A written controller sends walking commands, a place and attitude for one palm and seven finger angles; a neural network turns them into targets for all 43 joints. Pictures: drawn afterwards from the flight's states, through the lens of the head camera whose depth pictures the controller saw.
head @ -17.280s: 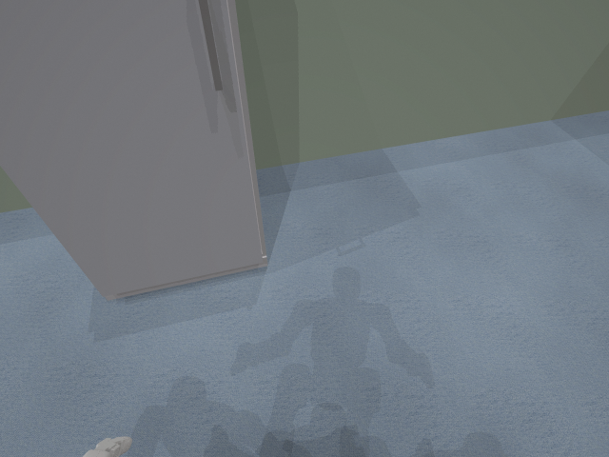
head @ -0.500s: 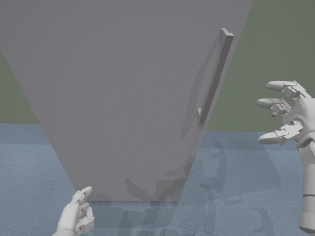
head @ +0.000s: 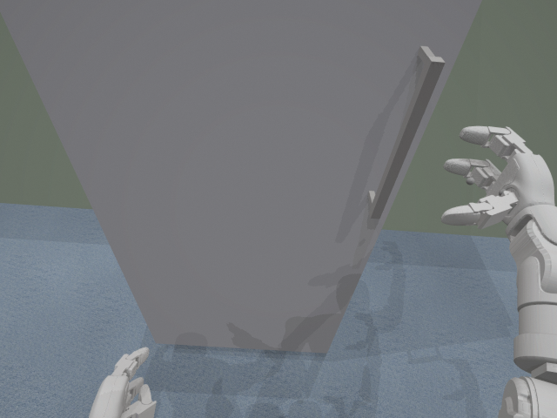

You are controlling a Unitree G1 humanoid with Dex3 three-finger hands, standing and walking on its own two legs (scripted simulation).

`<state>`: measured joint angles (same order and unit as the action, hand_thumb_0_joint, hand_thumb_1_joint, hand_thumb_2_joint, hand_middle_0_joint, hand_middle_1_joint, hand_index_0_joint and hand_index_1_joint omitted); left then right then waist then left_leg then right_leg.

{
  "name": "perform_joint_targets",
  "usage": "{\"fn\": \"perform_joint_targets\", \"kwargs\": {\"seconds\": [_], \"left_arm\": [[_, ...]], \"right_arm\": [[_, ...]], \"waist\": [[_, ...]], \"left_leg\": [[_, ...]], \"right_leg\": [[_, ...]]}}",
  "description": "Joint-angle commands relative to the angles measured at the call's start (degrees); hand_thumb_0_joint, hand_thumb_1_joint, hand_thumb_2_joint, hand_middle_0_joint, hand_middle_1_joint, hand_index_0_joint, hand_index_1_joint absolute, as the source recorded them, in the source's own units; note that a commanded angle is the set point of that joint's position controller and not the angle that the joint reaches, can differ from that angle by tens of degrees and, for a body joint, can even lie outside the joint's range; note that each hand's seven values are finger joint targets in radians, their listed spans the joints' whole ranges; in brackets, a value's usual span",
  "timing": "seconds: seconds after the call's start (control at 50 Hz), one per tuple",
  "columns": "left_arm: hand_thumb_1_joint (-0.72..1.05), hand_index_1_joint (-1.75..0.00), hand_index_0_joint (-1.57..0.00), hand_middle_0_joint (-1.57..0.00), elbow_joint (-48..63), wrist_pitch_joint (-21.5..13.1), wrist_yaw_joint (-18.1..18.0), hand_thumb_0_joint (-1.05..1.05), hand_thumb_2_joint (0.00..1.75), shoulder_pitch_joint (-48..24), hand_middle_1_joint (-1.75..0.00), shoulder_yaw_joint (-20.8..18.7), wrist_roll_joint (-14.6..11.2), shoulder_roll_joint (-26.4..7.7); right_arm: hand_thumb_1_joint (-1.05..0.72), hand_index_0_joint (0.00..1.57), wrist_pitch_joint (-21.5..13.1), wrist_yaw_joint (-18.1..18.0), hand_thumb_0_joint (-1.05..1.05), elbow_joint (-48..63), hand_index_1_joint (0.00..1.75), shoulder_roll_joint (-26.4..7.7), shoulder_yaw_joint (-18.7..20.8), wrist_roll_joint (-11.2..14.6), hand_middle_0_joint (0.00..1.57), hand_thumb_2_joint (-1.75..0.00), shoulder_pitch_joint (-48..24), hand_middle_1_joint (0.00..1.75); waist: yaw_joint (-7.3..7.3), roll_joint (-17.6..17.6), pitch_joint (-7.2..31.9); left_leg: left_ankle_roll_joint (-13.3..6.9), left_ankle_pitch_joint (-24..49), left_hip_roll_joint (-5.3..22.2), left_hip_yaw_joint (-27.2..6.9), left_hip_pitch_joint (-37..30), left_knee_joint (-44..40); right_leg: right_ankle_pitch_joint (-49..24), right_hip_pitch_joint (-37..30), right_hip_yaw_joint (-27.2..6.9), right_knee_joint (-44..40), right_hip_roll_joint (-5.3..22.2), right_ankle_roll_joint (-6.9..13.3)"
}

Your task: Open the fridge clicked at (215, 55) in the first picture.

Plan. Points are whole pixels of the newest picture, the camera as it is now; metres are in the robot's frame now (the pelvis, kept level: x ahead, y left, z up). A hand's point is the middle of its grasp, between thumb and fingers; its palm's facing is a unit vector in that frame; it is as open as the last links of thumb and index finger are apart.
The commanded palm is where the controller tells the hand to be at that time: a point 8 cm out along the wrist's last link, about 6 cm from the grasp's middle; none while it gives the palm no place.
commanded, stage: move the hooked fingers beside the handle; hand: right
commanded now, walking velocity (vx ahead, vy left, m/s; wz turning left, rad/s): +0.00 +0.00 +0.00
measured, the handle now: (396, 144) +0.47 -0.13 +0.20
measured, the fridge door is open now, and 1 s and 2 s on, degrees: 0 0 0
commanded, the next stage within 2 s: feel for the door with the fingertips in 1.08 s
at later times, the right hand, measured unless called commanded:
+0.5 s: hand (454, 170) +0.40 -0.20 +0.20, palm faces +0.02 +1.00 -0.02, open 14.0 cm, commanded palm +0.37 -0.25 +0.20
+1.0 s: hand (453, 176) +0.39 -0.19 +0.21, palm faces +0.03 +1.00 -0.01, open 14.0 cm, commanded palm +0.36 -0.24 +0.20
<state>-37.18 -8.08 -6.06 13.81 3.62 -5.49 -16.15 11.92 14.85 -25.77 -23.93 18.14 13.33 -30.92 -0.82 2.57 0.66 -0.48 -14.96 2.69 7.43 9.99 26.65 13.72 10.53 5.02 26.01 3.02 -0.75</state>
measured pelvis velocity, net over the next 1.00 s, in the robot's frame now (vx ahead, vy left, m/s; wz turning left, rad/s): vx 0.00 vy -0.01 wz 0.01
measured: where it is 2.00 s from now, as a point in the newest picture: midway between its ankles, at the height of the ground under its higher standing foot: outside the picture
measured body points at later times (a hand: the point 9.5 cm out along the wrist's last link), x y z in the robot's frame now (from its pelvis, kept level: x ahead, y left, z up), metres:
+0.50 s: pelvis +0.00 -0.01 +0.00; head -0.01 +0.01 +0.45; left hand +0.14 +0.24 -0.10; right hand +0.40 -0.25 +0.21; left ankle -0.01 +0.11 -0.74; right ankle +0.00 -0.13 -0.74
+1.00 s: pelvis +0.00 -0.01 +0.00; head -0.03 +0.01 +0.45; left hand +0.16 +0.23 -0.09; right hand +0.38 -0.24 +0.21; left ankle -0.01 +0.11 -0.74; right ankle +0.00 -0.13 -0.74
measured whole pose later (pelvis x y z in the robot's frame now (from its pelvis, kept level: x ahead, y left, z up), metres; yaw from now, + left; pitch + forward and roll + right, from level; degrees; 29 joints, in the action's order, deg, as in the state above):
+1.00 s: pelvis +0.00 -0.01 +0.00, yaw +1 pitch -2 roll +0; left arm -36.3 -5.0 -4.8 12.6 3.8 -5.0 -14.4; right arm 12.4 9.7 -23.7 -19.6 15.3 12.4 -31.2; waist -0.8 2.3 1.6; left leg 0.1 -14.2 3.1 6.5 9.8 26.2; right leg 13.3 9.9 5.8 25.3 2.5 -0.2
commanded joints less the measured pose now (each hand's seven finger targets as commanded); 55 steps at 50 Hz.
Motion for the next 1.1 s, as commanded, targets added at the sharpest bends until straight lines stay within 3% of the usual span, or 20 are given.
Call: {"fn": "perform_joint_targets", "kwargs": {"seconds": [0.0, 0.08, 0.2, 0.24, 0.28, 0.3, 0.34, 0.38, 0.4, 0.46, 0.5, 0.56, 0.6, 0.74, 0.78, 0.8, 0.86, 0.9, 1.02, 1.08], "left_arm": [[0.9, -0.3, -0.2, -0.2, 8.59, -2.84, -0.47, 0.0, 0.9, -5.71, -0.3, -3.05, 0.05, -6.88], [0.9, -0.3, -0.2, -0.2, 8.46, -2.61, -0.33, 0.0, 0.9, -5.35, -0.3, -3.27, 0.11, -6.74], [0.9, -0.3, -0.2, -0.2, 8.29, -1.96, 0.16, 0.0, 0.9, -4.61, -0.3, -3.58, 0.28, -6.99], [0.9, -0.3, -0.2, -0.2, 8.37, -1.77, 0.12, 0.0, 0.9, -4.66, -0.3, -3.43, 0.19, -6.65], [0.9, -0.3, -0.2, -0.2, 7.8, -1.58, 0.0, 0.0, 0.9, -3.98, -0.3, -3.55, 0.22, -6.81], [0.9, -0.3, -0.2, -0.2, 8.04, -1.46, 0.07, 0.0, 0.9, -4.0, -0.3, -3.74, 0.26, -7.01], [0.9, -0.3, -0.2, -0.2, 8.51, -1.57, 0.22, 0.0, 0.9, -4.46, -0.3, -3.56, 0.41, -6.53], [0.9, -0.3, -0.2, -0.2, 8.57, -1.39, 0.34, 0.0, 0.9, -4.46, -0.3, -3.53, 0.5, -6.59], [0.9, -0.3, -0.2, -0.2, 8.54, -1.16, 0.44, 0.0, 0.9, -4.43, -0.3, -3.65, 0.48, -6.79], [0.9, -0.3, -0.2, -0.2, 9.13, -1.17, 0.63, 0.0, 0.9, -5.37, -0.3, -3.51, 0.29, -6.22], [0.9, -0.3, -0.2, -0.2, 9.28, -1.02, 0.69, 0.0, 0.9, -5.45, -0.3, -3.59, 0.34, -6.51], [0.9, -0.3, -0.2, -0.2, 9.22, -0.83, 0.5, 0.0, 0.9, -5.85, -0.3, -3.41, 0.25, -6.25], [0.9, -0.3, -0.2, -0.2, 8.95, -0.58, 0.38, 0.0, 0.9, -5.78, -0.3, -3.42, 0.29, -6.51], [0.9, -0.3, -0.2, -0.2, 8.57, -0.94, 0.24, 0.0, 0.9, -6.67, -0.3, -3.02, 0.39, -5.67], [0.9, -0.3, -0.2, -0.2, 8.46, -0.84, 0.35, 0.0, 0.9, -6.63, -0.3, -2.98, 0.51, -5.67], [0.9, -0.3, -0.2, -0.2, 8.3, -0.52, 0.46, 0.0, 0.9, -6.51, -0.3, -3.18, 0.57, -6.01], [0.9, -0.3, -0.2, -0.2, 8.91, -0.04, 0.62, 0.0, 0.9, -7.29, -0.3, -2.95, 0.45, -5.71], [0.9, -0.3, -0.2, -0.2, 9.15, 0.4, 0.69, 0.0, 0.9, -7.04, -0.3, -3.08, 0.52, -6.09], [0.9, -0.3, -0.2, -0.2, 9.67, 0.12, 0.26, 0.0, 0.9, -7.59, -0.3, -2.91, 0.24, -5.73], [0.9, -0.3, -0.2, -0.2, 9.01, -0.46, -0.15, 0.0, 0.9, -7.04, -0.3, -2.89, 0.17, -5.79]], "right_arm": [[0.5, 0.3, -4.78, -0.06, 0.0, 11.43, 1.2, -13.66, 2.6, 0.87, 0.3, -0.3, -26.44, 1.2], [0.5, 0.3, -5.3, -0.66, 0.0, 10.71, 1.2, -13.64, 3.32, 0.75, 0.3, -0.3, -27.25, 1.2], [0.5, 0.3, -5.94, -1.92, 0.0, 9.49, 1.2, -14.47, 4.46, 0.2, 0.3, -0.3, -25.86, 1.2], [0.5, 0.3, -5.92, -1.93, 0.0, 9.63, 1.2, -11.89, 1.89, 0.06, 0.3, -0.3, -28.76, 1.2], [0.5, 0.3, -5.93, -2.31, 0.0, 7.94, 1.2, -11.6, 1.52, -0.12, 0.3, -0.3, -30.08, 1.2], [0.5, 0.3, -6.3, -2.46, 0.0, 8.91, 1.2, -12.72, 2.41, -0.22, 0.3, -0.3, -28.89, 1.2], [0.5, 0.3, -6.61, -2.6, 0.0, 11.09, 1.2, -12.28, 2.52, -0.24, 0.3, -0.3, -29.7, 1.2], [0.5, 0.3, -6.54, -2.7, 0.0, 10.65, 1.2, -13.67, 4.29, -0.24, 0.3, -0.3, -27.38, 1.2], [0.5, 0.3, -6.64, -2.6, 0.0, 10.98, 1.2, -13.4, 3.73, -0.31, 0.3, -0.3, -26.49, 1.2], [0.5, 0.3, -5.94, -2.47, 0.0, 13.06, 1.2, -10.27, 1.65, 0.06, 0.3, -0.3, -26.31, 1.2], [0.5, 0.3, -5.2, -2.57, 0.0, 12.91, 1.2, -9.92, 1.75, 0.29, 0.3, -0.3, -23.34, 1.2], [0.5, 0.3, -4.26, -3.05, 0.0, 14.5, 1.2, -9.27, 0.99, 0.27, 0.3, -0.3, -25.94, 1.2], [0.5, 0.3, -4.06, -3.33, 0.0, 14.55, 1.2, -10.12, 1.19, 0.11, 0.3, -0.3, -25.44, 1.2], [0.5, 0.3, -4.7, -4.56, 0.0, 17.34, 1.2, -6.6, -1.9, 0.03, 0.3, -0.3, -30.26, 1.2], [0.5, 0.3, -4.12, -5.08, 0.0, 15.62, 1.2, -6.65, -1.13, 0.0, 0.3, -0.3, -28.41, 1.2], [0.5, 0.3, -3.93, -5.36, 0.0, 14.62, 1.2, -8.71, 0.7, -0.27, 0.3, -0.3, -25.86, 1.2], [0.5, 0.3, -3.07, -5.53, 0.0, 14.12, 1.2, -8.09, 0.56, -0.28, 0.3, -0.3, -24.53, 1.2], [0.5, 0.3, -2.79, -5.58, 0.0, 12.93, 1.2, -9.66, 1.97, -0.31, 0.3, -0.3, -22.06, 1.2], [0.5, 0.3, -4.37, -4.39, 0.0, 16.79, 1.2, -9.55, 0.36, -0.11, 0.3, -0.3, -28.34, 1.2], [0.5, 0.3, -4.62, -3.84, 0.0, 14.74, 1.2, -9.03, 0.08, 0.58, 0.3, -0.3, -29.06, 1.2]], "waist": [[0.01, -1.77, 14.84], [0.31, -0.16, 15.68], [0.83, -2.74, 15.85], [0.02, -0.72, 15.14], [-0.5, -2.23, 14.14], [0.18, -3.02, 15.45], [0.36, 0.25, 17.6], [0.91, -0.86, 17.59], [0.82, -2.53, 17.38], [0.62, 0.0, 16.08], [1.06, -2.64, 15.55], [0.44, -0.75, 14.56], [0.48, -2.12, 14.71], [-0.19, 1.04, 15.8], [0.32, 0.14, 15.58], [0.92, -2.49, 15.37], [1.08, -1.9, 14.33], [1.58, -5.11, 14.11], [0.11, 0.21, 14.63], [-0.29, -1.37, 13.85]], "left_leg": [[-0.54, 15.55, -0.49, -4.34, -1.59, -3.64], [-0.6, 17.33, -0.5, -4.44, -1.84, -3.12], [-0.63, 18.87, -0.64, -4.36, -2.78, -2.79], [-0.64, 18.13, -0.67, -4.33, -1.58, -2.82], [-0.66, 16.49, -0.92, -4.08, -0.47, -3.1], [-0.74, 17.28, -0.95, -4.15, -1.57, -2.93], [-0.88, 18.94, -0.77, -4.39, -2.53, -2.58], [-0.92, 19.79, -0.82, -4.22, -3.42, -2.29], [-0.81, 20.36, -0.84, -4.14, -3.7, -2.45], [-0.96, 19.29, -0.91, -3.97, -2.31, -2.54], [-0.91, 19.27, -0.97, -3.88, -2.5, -2.66], [-0.93, 17.43, -0.94, -3.73, -1.22, -2.83], [-0.93, 16.56, -1.0, -3.82, -1.33, -3.08], [-1.14, 15.48, -1.04, -3.84, -0.24, -3.12], [-1.19, 15.36, -1.06, -3.64, -0.67, -3.0], [-1.12, 15.54, -1.1, -3.64, -1.53, -3.18], [-0.99, 15.65, -0.88, -3.87, -1.66, -3.16], [-0.87, 15.86, -0.87, -3.88, -2.63, -3.3], [-0.88, 14.01, -0.77, -4.59, -1.42, -4.08], [-0.83, 12.44, -1.06, -4.43, -0.39, -4.43]], "right_leg": [[-11.19, -6.45, -4.29, -1.97, -1.78, 3.05], [-12.28, -6.72, -4.02, -1.97, -1.98, 2.96], [-13.81, -6.04, -3.96, -1.8, -1.59, 3.09], [-13.14, -6.29, -3.87, -2.09, -1.71, 2.97], [-12.05, -6.16, -4.19, -2.3, -1.6, 2.95], [-13.21, -6.49, -4.2, -2.05, -1.39, 3.09], [-14.59, -7.75, -4.08, -2.03, -1.67, 2.96], [-15.21, -6.98, -4.15, -2.11, -1.66, 2.82], [-15.86, -7.02, -3.97, -2.01, -1.37, 3.0], [-15.13, -7.6, -4.01, -2.39, -1.46, 2.73], [-15.1, -6.99, -4.09, -2.28, -1.25, 2.9], [-13.58, -7.03, -4.35, -2.71, -1.45, 2.65], [-13.21, -7.0, -4.42, -2.49, -1.27, 2.76], [-13.04, -9.4, -5.17, -2.64, -1.52, 2.47], [-12.83, -8.53, -5.22, -2.91, -1.56, 2.33], [-13.11, -7.77, -5.12, -2.84, -1.31, 2.49], [-12.2, -6.58, -4.61, -3.24, -1.54, 2.46], [-12.18, -5.41, -4.61, -3.24, -1.32, 2.66], [-10.32, -7.2, -4.35, -3.05, -1.69, 2.83], [-8.92, -7.37, -4.81, -3.17, -1.67, 2.89]]}}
